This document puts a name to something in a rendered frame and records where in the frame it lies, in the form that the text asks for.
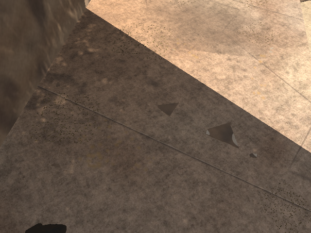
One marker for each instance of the robot left hand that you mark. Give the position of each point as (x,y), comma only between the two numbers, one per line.
(47,228)

